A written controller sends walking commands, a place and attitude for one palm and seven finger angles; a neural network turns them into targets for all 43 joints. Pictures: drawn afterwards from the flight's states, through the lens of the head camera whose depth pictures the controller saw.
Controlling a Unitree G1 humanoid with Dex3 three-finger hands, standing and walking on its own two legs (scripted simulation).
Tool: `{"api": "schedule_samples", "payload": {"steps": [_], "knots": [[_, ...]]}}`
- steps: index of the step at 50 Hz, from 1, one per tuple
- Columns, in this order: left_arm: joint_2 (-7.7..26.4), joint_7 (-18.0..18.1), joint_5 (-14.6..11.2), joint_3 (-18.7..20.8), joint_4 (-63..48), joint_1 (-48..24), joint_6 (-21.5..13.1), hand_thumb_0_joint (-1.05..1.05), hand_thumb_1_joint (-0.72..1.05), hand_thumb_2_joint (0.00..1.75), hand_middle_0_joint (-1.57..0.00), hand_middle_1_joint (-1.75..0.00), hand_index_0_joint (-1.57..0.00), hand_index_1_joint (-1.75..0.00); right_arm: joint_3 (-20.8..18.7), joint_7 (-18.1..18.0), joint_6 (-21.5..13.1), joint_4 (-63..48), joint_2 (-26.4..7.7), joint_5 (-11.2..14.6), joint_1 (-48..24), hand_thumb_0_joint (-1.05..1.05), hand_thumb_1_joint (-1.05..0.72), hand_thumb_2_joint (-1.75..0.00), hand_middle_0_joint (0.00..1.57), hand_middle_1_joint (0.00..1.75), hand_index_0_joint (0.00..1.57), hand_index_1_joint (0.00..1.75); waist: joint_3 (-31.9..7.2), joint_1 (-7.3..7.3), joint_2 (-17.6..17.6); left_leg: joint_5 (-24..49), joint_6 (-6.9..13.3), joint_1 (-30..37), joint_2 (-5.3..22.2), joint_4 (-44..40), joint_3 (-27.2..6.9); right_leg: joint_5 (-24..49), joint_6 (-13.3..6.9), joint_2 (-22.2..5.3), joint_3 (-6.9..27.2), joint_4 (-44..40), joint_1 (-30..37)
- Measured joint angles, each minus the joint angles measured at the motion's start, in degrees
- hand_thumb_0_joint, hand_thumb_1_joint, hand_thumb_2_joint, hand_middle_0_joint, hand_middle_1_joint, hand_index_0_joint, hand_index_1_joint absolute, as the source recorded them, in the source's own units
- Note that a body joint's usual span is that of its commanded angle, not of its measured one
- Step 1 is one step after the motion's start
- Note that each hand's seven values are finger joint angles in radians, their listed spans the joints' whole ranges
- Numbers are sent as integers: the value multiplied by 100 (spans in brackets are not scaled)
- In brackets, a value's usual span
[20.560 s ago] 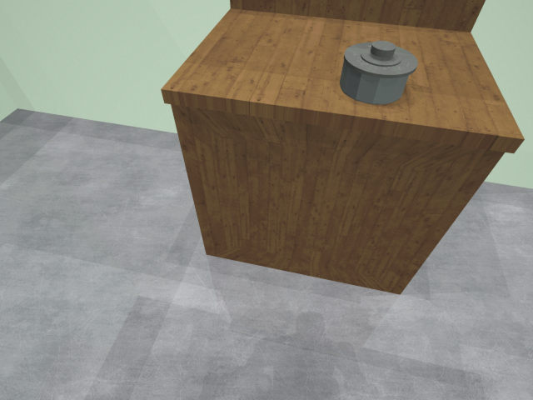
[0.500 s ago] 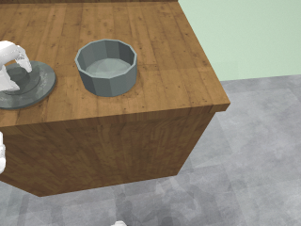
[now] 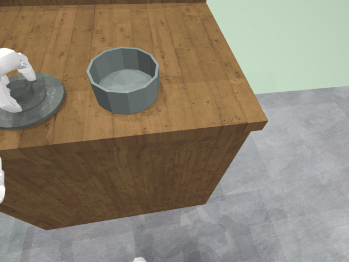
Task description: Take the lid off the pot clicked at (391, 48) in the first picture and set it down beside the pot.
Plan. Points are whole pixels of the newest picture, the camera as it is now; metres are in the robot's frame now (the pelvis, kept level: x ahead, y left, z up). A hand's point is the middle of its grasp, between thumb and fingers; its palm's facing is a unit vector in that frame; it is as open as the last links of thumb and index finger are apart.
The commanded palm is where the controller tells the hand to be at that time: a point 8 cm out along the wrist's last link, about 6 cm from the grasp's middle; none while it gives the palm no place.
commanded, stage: open the fingers wide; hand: left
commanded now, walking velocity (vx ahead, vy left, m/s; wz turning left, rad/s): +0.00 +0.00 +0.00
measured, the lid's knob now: (19, 90) +0.48 +0.34 +0.11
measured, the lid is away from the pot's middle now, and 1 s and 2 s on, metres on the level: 0.23 0.23 0.23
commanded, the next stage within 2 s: raise the empty hand in 0.16 s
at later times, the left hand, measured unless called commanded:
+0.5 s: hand out of the picture +0.45 +0.34 +0.15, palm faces -0.36 -0.13 -0.92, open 11.0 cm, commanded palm +0.46 +0.34 +0.22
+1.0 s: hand out of the picture +0.46 +0.34 +0.21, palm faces -0.31 -0.12 -0.94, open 11.1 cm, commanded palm +0.47 +0.34 +0.27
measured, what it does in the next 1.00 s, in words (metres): stands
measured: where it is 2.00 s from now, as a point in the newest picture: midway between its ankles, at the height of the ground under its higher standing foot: outside the picture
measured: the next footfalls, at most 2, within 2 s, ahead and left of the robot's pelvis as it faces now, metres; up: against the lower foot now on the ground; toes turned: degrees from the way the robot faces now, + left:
none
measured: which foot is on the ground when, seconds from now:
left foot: down 0.00-1.00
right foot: down 0.00-1.00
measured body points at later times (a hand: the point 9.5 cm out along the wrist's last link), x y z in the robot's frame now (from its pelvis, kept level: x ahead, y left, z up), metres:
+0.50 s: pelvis +0.00 +0.00 +0.00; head +0.06 +0.02 +0.45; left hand +0.46 +0.35 +0.20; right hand +0.04 -0.29 -0.11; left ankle +0.03 +0.08 -0.72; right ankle -0.04 -0.16 -0.72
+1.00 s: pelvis +0.00 +0.00 +0.01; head +0.06 +0.01 +0.45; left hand +0.47 +0.34 +0.26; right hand +0.04 -0.28 -0.11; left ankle +0.03 +0.08 -0.72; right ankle -0.04 -0.16 -0.72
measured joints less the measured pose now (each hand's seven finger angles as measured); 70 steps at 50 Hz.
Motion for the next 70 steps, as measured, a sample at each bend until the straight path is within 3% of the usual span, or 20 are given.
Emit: {"api": "schedule_samples", "payload": {"steps": [19, 30, 43, 70], "knots": [[-10, -17, -6, -41, -53, -7, 16, 0, -10, 83, -45, -70, -45, -69, 35, -33, -29, -32, 4, 9, -135, 0, -90, -90, 21, 30, 20, 30, 34, 43, -15, 47, -3, 89, -12, -45, -39, 37, -2, -3, -36, -51, 105], [62, -164, -16, -272, 67, -417, 172, 0, -10, 84, -45, -69, -46, -69, 54, -28, -86, 36, -29, 14, -95, 0, -90, -90, 21, 30, 20, 29, 61, 30, -14, 87, 5, 194, -31, -137, -52, 82, -18, -17, -50, -166, 226], [160, -335, 58, -251, 149, -737, 294, 0, -10, 84, -45, -69, -46, -69, 86, 32, -58, 11, -11, 19, -89, 0, -90, -90, 21, 30, 20, 29, 70, -23, 15, 112, 18, 347, -49, -268, -13, 124, 6, -39, -11, -301, 368], [264, -704, 139, -501, 110, -1490, 691, 0, -10, 84, -45, -69, -46, -69, 101, 147, -54, 10, -34, 13, -213, 0, -90, -90, 21, 30, 20, 29, 92, 34, 35, 226, -30, 612, -76, -553, -67, 204, -11, -54, -62, -553, 634]]}}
